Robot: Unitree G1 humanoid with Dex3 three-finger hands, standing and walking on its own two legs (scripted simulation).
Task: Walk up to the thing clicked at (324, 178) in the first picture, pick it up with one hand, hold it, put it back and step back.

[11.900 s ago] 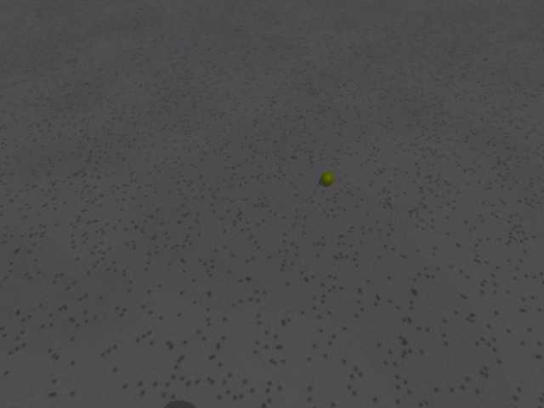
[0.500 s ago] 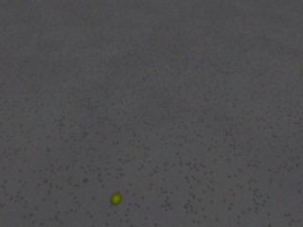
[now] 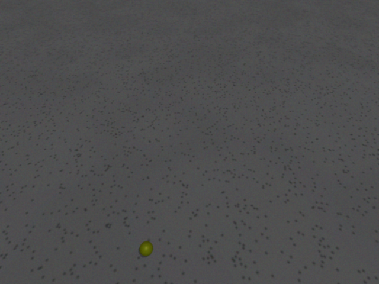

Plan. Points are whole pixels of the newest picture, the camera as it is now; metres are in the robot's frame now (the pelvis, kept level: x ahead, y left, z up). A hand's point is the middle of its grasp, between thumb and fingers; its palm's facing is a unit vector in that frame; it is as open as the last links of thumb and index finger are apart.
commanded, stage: stand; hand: left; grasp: from above
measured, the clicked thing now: (146, 248) +0.44 +0.25 -0.75
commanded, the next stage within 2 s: rise first in 0.68 s
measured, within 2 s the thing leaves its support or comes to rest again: neither
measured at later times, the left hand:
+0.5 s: hand out of the picture +0.07 +0.25 -0.16, palm faces -0.03 -0.94 -0.35, open 7.4 cm
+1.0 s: hand out of the picture +0.14 +0.25 -0.16, palm faces +0.00 -0.94 -0.34, open 8.7 cm
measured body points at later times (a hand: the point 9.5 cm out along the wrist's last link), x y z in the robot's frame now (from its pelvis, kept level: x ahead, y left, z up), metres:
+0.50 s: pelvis +0.00 +0.00 +0.00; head +0.01 +0.00 +0.45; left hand +0.07 +0.30 -0.13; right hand +0.07 -0.30 -0.14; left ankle -0.01 +0.12 -0.75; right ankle +0.00 -0.10 -0.75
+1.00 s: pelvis -0.01 +0.00 -0.02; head +0.05 +0.00 +0.43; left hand +0.14 +0.30 -0.14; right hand +0.10 -0.27 -0.15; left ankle -0.01 +0.12 -0.75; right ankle +0.00 -0.10 -0.75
